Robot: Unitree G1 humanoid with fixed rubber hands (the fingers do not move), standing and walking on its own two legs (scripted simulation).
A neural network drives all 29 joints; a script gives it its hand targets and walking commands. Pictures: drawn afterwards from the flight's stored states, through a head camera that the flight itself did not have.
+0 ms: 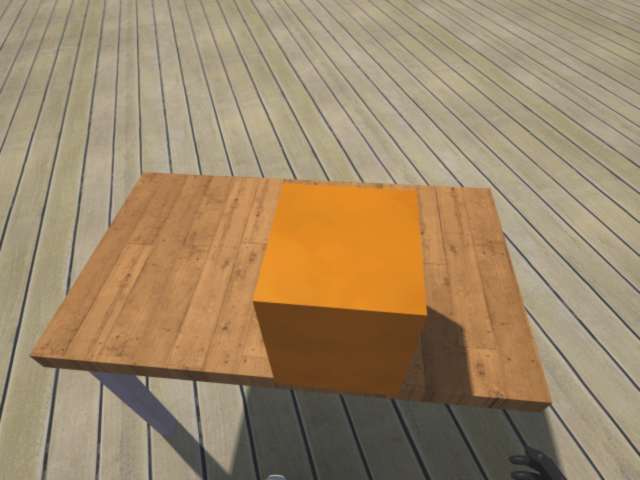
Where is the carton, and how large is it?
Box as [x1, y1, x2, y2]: [253, 183, 426, 395]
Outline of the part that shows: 283,183 253,297 253,304 275,382 397,395 426,316 416,191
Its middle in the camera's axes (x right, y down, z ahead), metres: +0.04 +0.09 +0.61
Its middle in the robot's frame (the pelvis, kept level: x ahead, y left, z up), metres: +0.41 -0.01 -0.04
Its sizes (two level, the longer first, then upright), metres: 0.210 0.200 0.250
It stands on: a table, 0.59 m high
